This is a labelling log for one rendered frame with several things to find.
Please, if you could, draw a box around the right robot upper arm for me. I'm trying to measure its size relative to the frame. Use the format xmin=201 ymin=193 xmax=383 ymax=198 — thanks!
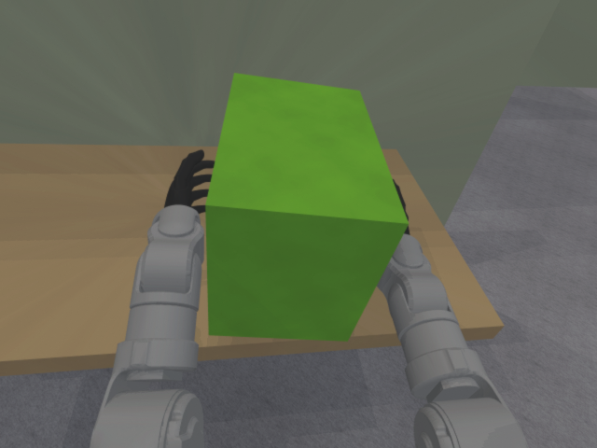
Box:
xmin=413 ymin=398 xmax=527 ymax=448

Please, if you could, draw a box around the robot right hand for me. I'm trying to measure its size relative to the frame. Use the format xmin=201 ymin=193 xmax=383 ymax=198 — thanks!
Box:
xmin=393 ymin=179 xmax=410 ymax=235

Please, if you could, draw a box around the carton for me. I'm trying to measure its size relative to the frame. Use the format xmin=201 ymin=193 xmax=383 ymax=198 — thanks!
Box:
xmin=205 ymin=73 xmax=409 ymax=342

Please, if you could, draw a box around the left robot forearm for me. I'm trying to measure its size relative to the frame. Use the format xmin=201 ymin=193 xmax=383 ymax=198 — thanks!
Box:
xmin=90 ymin=204 xmax=204 ymax=448

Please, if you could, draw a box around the robot left hand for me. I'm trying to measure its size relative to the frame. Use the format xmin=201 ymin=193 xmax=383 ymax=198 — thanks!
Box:
xmin=164 ymin=150 xmax=215 ymax=214

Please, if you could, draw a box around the left robot upper arm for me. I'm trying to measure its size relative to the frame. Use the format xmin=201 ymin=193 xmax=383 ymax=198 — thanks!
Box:
xmin=91 ymin=389 xmax=204 ymax=448

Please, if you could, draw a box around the table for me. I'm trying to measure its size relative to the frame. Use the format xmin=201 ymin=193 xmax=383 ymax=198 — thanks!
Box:
xmin=0 ymin=144 xmax=505 ymax=376

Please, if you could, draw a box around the right robot forearm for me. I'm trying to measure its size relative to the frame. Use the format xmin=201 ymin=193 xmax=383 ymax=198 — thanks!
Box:
xmin=377 ymin=233 xmax=528 ymax=448

